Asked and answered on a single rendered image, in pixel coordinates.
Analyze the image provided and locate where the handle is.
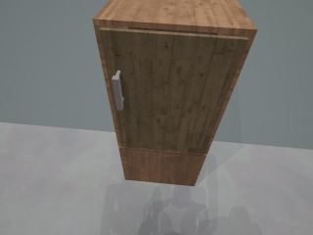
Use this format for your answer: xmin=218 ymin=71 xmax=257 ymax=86
xmin=112 ymin=70 xmax=124 ymax=111

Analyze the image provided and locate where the cupboard door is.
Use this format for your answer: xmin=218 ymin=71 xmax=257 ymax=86
xmin=99 ymin=27 xmax=248 ymax=155

